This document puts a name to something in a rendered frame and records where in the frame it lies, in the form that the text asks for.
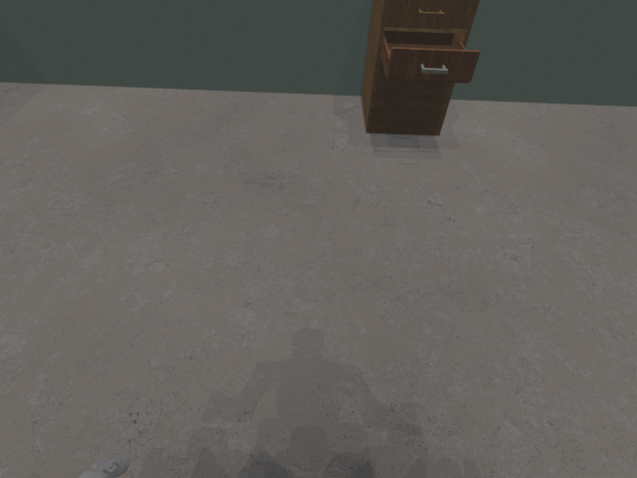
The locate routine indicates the handle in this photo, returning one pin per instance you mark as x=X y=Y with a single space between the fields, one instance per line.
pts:
x=431 y=14
x=434 y=71

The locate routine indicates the drawer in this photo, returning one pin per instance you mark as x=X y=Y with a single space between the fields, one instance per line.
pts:
x=403 y=52

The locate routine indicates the left robot hand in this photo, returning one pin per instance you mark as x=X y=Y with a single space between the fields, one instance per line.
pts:
x=108 y=468

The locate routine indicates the cabinet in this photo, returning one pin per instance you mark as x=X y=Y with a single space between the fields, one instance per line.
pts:
x=410 y=107

